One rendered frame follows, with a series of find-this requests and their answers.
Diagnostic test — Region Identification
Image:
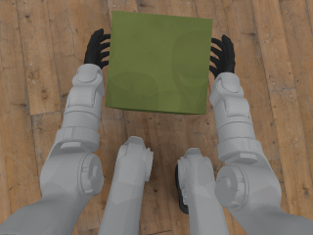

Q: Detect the robot right hand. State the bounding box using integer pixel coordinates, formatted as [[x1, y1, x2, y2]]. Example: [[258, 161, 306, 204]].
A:
[[209, 34, 236, 79]]

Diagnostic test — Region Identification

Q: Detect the robot left forearm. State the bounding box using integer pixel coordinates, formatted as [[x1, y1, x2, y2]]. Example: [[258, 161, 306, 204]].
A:
[[39, 64, 105, 192]]

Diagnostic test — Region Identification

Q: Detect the carton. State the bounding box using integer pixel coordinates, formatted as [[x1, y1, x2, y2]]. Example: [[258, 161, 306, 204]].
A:
[[105, 10, 213, 116]]

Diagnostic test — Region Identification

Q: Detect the robot right foot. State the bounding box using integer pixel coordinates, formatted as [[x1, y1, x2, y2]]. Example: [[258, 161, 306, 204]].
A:
[[175, 165, 189, 214]]

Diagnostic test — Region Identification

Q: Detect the robot left shin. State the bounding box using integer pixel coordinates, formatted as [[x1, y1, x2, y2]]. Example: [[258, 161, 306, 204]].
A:
[[114, 136, 146, 168]]

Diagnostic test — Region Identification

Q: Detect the robot left hand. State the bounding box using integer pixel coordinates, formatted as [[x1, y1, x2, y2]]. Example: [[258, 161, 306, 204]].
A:
[[83, 28, 111, 69]]

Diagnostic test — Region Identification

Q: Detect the robot right forearm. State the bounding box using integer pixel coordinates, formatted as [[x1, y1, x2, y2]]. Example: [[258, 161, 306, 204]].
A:
[[209, 71, 275, 174]]

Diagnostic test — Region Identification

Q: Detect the robot left upper arm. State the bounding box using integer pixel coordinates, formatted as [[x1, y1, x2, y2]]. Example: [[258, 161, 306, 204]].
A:
[[0, 152, 105, 235]]

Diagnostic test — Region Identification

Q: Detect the robot right upper arm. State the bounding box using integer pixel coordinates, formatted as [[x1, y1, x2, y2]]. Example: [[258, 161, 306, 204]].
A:
[[214, 163, 313, 235]]

